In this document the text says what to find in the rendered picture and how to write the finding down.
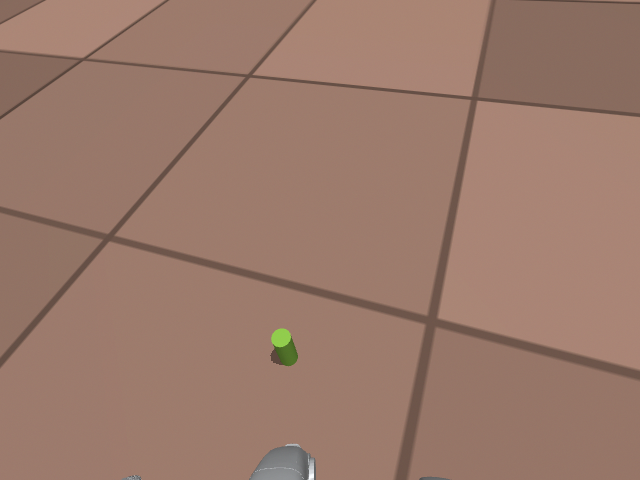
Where can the can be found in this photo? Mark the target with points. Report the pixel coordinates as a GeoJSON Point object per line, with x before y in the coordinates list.
{"type": "Point", "coordinates": [284, 346]}

